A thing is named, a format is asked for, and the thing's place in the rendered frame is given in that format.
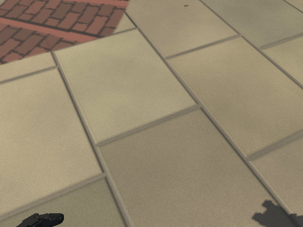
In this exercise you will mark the left robot hand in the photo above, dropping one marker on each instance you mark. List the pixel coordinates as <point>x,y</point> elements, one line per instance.
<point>44,220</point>

